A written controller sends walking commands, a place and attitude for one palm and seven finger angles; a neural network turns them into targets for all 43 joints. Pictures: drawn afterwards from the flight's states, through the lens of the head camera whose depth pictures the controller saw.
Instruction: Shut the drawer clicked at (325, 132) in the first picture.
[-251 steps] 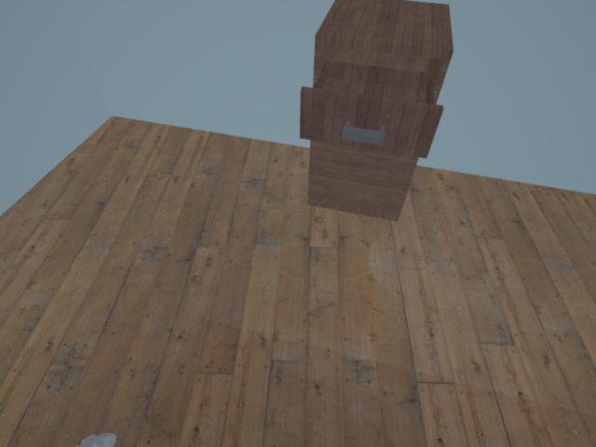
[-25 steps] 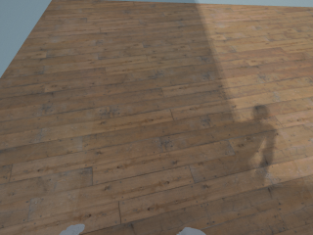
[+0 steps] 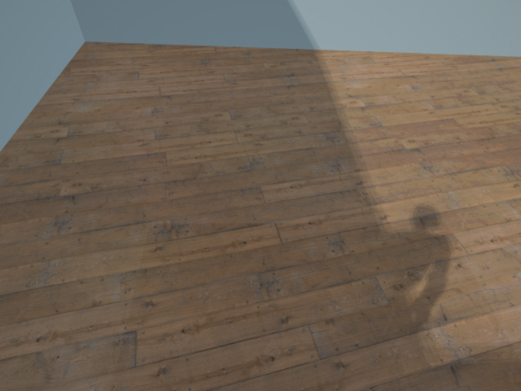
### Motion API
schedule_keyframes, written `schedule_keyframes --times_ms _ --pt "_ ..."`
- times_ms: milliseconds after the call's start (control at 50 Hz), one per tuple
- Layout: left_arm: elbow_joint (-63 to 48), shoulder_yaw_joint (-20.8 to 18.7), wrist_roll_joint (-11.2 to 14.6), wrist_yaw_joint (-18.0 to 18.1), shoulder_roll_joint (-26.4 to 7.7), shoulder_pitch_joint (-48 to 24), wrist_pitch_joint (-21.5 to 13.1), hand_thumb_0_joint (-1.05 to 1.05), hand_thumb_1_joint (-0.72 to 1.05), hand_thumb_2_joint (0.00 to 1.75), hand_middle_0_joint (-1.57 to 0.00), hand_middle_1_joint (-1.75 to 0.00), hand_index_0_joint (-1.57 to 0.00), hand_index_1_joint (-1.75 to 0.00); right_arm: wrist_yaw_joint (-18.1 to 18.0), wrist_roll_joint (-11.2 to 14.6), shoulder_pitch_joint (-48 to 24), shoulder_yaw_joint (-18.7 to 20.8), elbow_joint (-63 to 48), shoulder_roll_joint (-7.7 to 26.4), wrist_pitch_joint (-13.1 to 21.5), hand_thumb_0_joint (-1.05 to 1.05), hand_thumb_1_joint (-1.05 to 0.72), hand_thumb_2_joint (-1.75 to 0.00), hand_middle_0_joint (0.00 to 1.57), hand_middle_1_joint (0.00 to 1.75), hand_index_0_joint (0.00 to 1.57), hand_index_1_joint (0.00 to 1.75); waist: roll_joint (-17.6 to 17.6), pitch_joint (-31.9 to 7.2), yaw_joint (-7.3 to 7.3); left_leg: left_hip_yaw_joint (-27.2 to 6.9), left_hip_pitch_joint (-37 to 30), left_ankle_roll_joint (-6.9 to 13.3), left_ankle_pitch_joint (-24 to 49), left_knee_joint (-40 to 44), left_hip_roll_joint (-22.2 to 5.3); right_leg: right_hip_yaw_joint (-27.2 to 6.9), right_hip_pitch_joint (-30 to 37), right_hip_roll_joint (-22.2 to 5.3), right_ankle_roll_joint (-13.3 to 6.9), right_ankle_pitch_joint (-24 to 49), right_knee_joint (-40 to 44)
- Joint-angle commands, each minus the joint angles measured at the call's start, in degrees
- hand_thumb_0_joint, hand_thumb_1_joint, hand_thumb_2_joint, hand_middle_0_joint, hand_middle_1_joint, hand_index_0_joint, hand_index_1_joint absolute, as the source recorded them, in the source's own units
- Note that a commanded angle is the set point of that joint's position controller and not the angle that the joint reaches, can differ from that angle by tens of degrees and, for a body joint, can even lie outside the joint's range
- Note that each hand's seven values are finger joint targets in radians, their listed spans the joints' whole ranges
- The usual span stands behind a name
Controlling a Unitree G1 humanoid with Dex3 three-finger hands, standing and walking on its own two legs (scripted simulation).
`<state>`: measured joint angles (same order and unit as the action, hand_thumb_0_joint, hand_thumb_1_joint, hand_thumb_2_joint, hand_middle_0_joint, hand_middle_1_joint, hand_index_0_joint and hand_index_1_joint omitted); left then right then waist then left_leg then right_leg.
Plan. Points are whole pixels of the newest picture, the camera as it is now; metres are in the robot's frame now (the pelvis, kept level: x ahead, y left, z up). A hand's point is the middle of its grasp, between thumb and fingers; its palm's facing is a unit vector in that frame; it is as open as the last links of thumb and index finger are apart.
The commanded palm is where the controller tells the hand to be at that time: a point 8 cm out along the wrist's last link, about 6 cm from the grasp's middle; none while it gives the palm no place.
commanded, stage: turn to face it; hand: left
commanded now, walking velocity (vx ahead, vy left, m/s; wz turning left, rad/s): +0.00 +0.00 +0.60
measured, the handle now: out of the picture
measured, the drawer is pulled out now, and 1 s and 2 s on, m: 0.30 0.30 0.30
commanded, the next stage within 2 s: none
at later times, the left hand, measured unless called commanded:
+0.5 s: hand out of the picture +0.07 +0.20 -0.14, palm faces +0.28 -0.92 -0.27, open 7.4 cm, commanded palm none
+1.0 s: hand out of the picture -0.13 +0.13 -0.17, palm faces +0.61 -0.76 -0.25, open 7.4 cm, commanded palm none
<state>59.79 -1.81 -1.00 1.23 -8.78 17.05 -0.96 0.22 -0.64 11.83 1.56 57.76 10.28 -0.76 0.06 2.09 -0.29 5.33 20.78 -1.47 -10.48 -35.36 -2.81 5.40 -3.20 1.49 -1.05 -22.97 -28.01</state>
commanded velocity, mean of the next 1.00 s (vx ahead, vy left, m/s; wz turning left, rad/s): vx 0.00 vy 0.00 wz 0.60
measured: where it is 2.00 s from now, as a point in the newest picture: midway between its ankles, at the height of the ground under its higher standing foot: outside the picture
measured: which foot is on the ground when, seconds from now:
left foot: down 0.00-0.52, up 0.54-0.98, down 1.00-1.00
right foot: down 0.00-0.02, up 0.04-0.50, down 0.52-1.00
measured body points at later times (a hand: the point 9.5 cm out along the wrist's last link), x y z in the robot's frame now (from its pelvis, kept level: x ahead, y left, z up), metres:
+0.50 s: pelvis +0.00 -0.03 +0.01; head +0.03 -0.03 +0.45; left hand +0.05 +0.25 -0.12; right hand +0.12 -0.27 -0.14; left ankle +0.06 +0.09 -0.73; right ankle +0.02 -0.16 -0.71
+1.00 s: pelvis -0.01 -0.03 +0.00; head +0.02 +0.00 +0.45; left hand -0.16 +0.17 -0.15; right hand +0.25 -0.17 -0.13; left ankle -0.09 +0.05 -0.73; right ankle +0.02 -0.16 -0.73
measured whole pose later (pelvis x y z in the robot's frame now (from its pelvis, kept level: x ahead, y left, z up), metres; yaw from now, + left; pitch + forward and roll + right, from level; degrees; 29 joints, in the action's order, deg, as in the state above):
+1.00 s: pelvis -0.01 -0.03 +0.00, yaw +35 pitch +1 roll +1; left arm 53.3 -3.2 -1.4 0.8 -12.5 18.5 1.4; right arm 1.9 -0.6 5.2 3.6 51.4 14.8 -3.5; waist 1.8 5.2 -2.5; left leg 5.9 16.1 -2.5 -17.2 -34.3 -1.3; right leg 15.4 -13.0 -10.4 2.1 -22.0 -36.1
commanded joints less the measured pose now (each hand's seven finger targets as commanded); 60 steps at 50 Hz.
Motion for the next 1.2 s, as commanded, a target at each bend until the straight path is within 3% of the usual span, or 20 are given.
schedule_keyframes --times_ms 0,40,80,160,380,460,480,500,520,580,620,760,860,940,960,980,1000,1040,1080,1180 --pt "-4.96 -1.95 0.91 1.37 -5.87 3.94 0.42 0.00 0.90 0.90 -0.20 -0.30 -0.20 -0.30 -1.28 -0.68 11.49 3.10 -1.66 13.24 0.86 0.00 -0.90 -0.90 0.20 0.30 0.20 0.30 -17.92 -6.83 2.66 -29.11 -18.28 14.70 42.84 13.87 -21.49 -0.51 -19.73 -2.59 3.63 -15.29 -33.31" --pt "-5.59 -2.90 0.15 1.16 -6.85 -1.36 1.34 0.00 0.90 0.90 -0.20 -0.30 -0.20 -0.30 -1.88 -0.53 7.56 3.20 -2.55 11.93 0.52 0.00 -0.90 -0.90 0.20 0.30 0.20 0.30 -10.59 -4.55 2.73 -28.99 -12.12 14.63 16.56 17.89 -18.08 -6.98 -24.91 -4.72 3.15 -10.94 -41.80" --pt "-5.85 -3.32 -0.21 0.26 -6.62 -2.99 1.53 0.00 0.90 0.90 -0.20 -0.30 -0.20 -0.30 -1.74 -0.56 2.50 2.75 -4.55 9.24 0.85 0.00 -0.90 -0.90 0.20 0.30 0.20 0.30 -6.08 -2.40 1.01 -22.77 -7.12 11.77 7.61 19.80 -13.22 -6.90 -25.03 -6.30 3.82 -3.17 -39.90" --pt "-6.21 -3.79 -0.25 0.14 -6.14 -1.64 2.37 0.00 0.90 0.90 -0.20 -0.30 -0.20 -0.30 -1.44 -0.36 1.76 3.57 -5.75 9.76 1.00 0.00 -0.90 -0.90 0.20 0.30 0.20 0.30 -5.96 -4.95 0.49 -19.95 -7.61 10.73 4.96 20.51 -10.14 -5.90 -24.09 -5.91 4.80 0.96 -34.78" --pt "-11.98 -3.97 0.18 0.44 -7.10 -6.38 2.45 0.00 0.90 0.90 -0.20 -0.30 -0.20 -0.30 -0.63 -1.00 2.34 6.06 -8.16 12.96 -0.57 0.00 -0.90 -0.90 0.20 0.30 0.20 0.30 -9.68 -6.18 2.14 -30.06 -7.18 11.66 -0.04 18.52 -8.21 -6.34 -20.20 -2.12 4.76 -2.14 -19.08" --pt "-11.46 -4.24 0.60 0.75 -8.62 0.38 2.05 0.00 0.90 0.90 -0.20 -0.30 -0.20 -0.30 -0.20 -0.80 -1.14 6.62 -10.03 13.02 -1.33 0.00 -0.90 -0.90 0.20 0.30 0.20 0.30 -9.14 -6.40 -1.12 -29.59 0.82 8.19 -2.05 15.80 -4.34 -5.08 -5.60 -0.74 3.43 4.17 -0.73" --pt "-11.15 -4.71 0.30 1.02 -10.67 2.98 1.61 0.00 0.90 0.90 -0.20 -0.30 -0.20 -0.30 0.04 -0.36 -1.48 6.50 -10.64 10.94 -1.50 0.00 -0.90 -0.90 0.20 0.30 0.20 0.30 -4.48 -6.80 -2.38 -26.19 7.86 5.10 -7.22 10.39 -0.96 -8.11 2.55 -4.95 1.99 5.52 9.41" --pt "-12.41 -5.80 -0.81 1.38 -16.63 2.62 1.08 0.00 0.90 0.90 -0.20 -0.30 -0.20 -0.30 0.13 0.22 0.19 5.88 -11.71 6.17 -1.58 0.00 -0.90 -0.90 0.20 0.30 0.20 0.30 13.65 -5.16 -2.34 -14.14 20.23 -0.44 -17.88 -6.84 7.37 -27.46 6.73 -22.36 -3.73 -6.15 19.10" --pt "-14.40 -4.72 -0.39 1.34 -18.27 -3.21 1.77 0.00 0.90 0.90 -0.20 -0.30 -0.20 -0.30 0.01 -1.01 -0.39 6.02 -12.31 8.17 -1.30 0.00 -0.90 -0.90 0.20 0.30 0.20 0.30 15.69 -1.26 -0.98 -10.15 20.01 -1.27 -21.14 -20.31 7.04 -29.35 -5.89 -30.37 -7.20 -4.84 19.45" --pt "-15.81 -3.41 0.00 1.01 -11.77 -11.40 0.82 0.00 0.90 0.90 -0.20 -0.30 -0.20 -0.30 1.14 -1.15 1.07 5.87 -9.07 8.74 -2.47 0.00 -0.90 -0.90 0.20 0.30 0.20 0.30 7.80 4.39 3.45 -8.89 15.01 -1.47 -10.74 -34.06 2.50 -13.59 -14.88 -19.78 -3.94 8.95 14.95" --pt "-14.88 -2.87 0.05 0.81 -10.58 -7.45 -0.02 0.00 0.90 0.90 -0.20 -0.30 -0.20 -0.30 1.41 -0.82 1.59 5.33 -8.55 8.19 -2.26 0.00 -0.90 -0.90 0.20 0.30 0.20 0.30 8.29 1.95 2.31 -6.71 15.88 -2.80 -8.08 -35.65 2.24 -7.76 -8.09 -17.75 -3.82 24.57 10.37" --pt "-11.38 -3.28 -0.48 0.90 -13.06 2.91 0.15 0.00 0.90 0.90 -0.20 -0.30 -0.20 -0.30 1.36 -0.44 -7.32 4.05 -10.17 7.81 -2.54 0.00 -0.90 -0.90 0.20 0.30 0.20 0.30 10.27 -1.22 -2.45 -3.56 14.97 -4.01 -13.62 -26.44 0.71 -5.07 2.81 -21.25 -5.78 39.71 6.17" --pt "-10.39 -3.89 -0.91 0.84 -14.86 3.51 0.83 0.00 0.90 0.90 -0.20 -0.30 -0.20 -0.30 1.46 0.05 -10.35 2.95 -10.94 6.90 -1.77 0.00 -0.90 -0.90 0.20 0.30 0.20 0.30 13.42 -2.80 -3.60 -0.15 6.70 -2.46 -16.22 -11.85 1.31 -2.28 2.32 -22.61 -6.06 42.88 3.43" --pt "-9.78 -4.66 -0.26 0.47 -15.78 1.96 1.29 0.00 0.90 0.90 -0.20 -0.30 -0.20 -0.30 1.06 -0.13 -4.86 3.20 -10.29 8.56 -0.75 0.00 -0.90 -0.90 0.20 0.30 0.20 0.30 12.60 -6.65 -0.53 2.46 -6.71 -0.42 -4.74 7.53 2.83 3.59 -0.48 -21.31 -1.76 41.20 -6.04" --pt "-10.27 -4.59 0.13 0.21 -14.72 1.32 1.38 0.00 0.90 0.90 -0.20 -0.30 -0.20 -0.30 0.98 -0.41 -0.36 4.21 -9.46 12.09 -0.19 0.00 -0.90 -0.90 0.20 0.30 0.20 0.30 4.65 -9.90 2.11 -2.44 -18.86 1.51 6.53 13.62 -1.53 5.26 -8.71 -19.92 1.16 33.16 -16.99" --pt "-13.27 -3.91 0.54 -0.42 -10.83 0.21 1.45 0.00 0.90 0.90 -0.20 -0.30 -0.20 -0.30 0.57 -0.58 3.53 6.17 -9.23 19.54 0.22 0.00 -0.90 -0.90 0.20 0.30 0.20 0.30 -15.97 -11.22 4.56 -24.55 -30.34 10.00 33.24 12.57 -18.95 6.15 -29.31 -11.18 6.40 -7.05 -30.47" --pt "-15.19 -3.26 -0.10 0.01 -11.09 -3.63 1.99 0.00 0.90 0.90 -0.20 -0.30 -0.20 -0.30 0.51 0.13 7.49 6.38 -7.62 21.21 -0.36 0.00 -0.90 -0.90 0.20 0.30 0.20 0.30 -12.85 -11.51 6.00 -24.30 -27.69 15.28 41.95 11.28 -23.72 0.31 -31.93 -10.17 6.14 -16.15 -37.31" --pt "-14.12 -3.56 0.08 0.35 -10.58 -7.01 2.45 0.00 0.90 0.90 -0.20 -0.30 -0.20 -0.30 -0.90 -0.19 3.53 5.72 -8.11 17.79 -0.01 0.00 -0.90 -0.90 0.20 0.30 0.20 0.30 -14.05 -7.28 4.79 -21.53 -21.32 13.79 38.03 11.50 -17.50 -4.64 -33.71 -9.99 6.54 -9.44 -41.98" --pt "-12.32 -3.83 -0.03 -0.31 -11.05 -4.86 2.66 0.00 0.90 0.90 -0.20 -0.30 -0.20 -0.30 -0.94 -0.40 -3.21 4.57 -10.11 14.63 0.20 0.00 -0.90 -0.90 0.20 0.30 0.20 0.30 -8.97 -3.41 1.27 -16.00 -14.71 10.86 30.69 13.07 -12.15 -4.72 -30.37 -9.51 6.90 -2.62 -41.40" --pt "-12.50 -3.71 -0.01 -0.34 -10.95 -4.52 2.95 0.00 0.90 0.90 -0.20 -0.30 -0.20 -0.30 -0.67 -0.27 -2.57 4.57 -10.45 14.48 0.41 0.00 -0.90 -0.90 0.20 0.30 0.20 0.30 -8.06 -4.15 0.85 -17.34 -14.17 10.77 25.61 14.64 -9.42 -5.06 -27.43 -7.26 7.53 0.82 -34.69"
